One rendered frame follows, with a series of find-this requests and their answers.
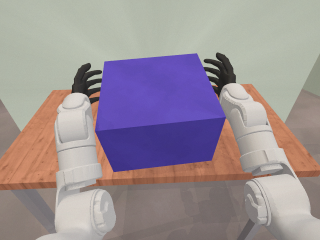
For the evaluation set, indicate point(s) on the right robot forearm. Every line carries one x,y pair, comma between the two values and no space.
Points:
260,154

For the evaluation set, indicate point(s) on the robot left hand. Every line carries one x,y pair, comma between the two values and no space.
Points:
81,84

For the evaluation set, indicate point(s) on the left robot forearm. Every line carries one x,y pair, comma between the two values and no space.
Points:
76,147

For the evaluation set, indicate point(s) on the table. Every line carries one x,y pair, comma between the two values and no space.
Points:
31,162

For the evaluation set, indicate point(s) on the carton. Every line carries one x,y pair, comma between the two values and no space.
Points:
156,112

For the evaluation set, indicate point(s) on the left robot upper arm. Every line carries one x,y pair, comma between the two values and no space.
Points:
87,215

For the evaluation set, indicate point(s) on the right robot upper arm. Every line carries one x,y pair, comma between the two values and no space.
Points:
280,204

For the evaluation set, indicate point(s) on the robot right hand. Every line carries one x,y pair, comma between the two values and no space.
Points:
225,73

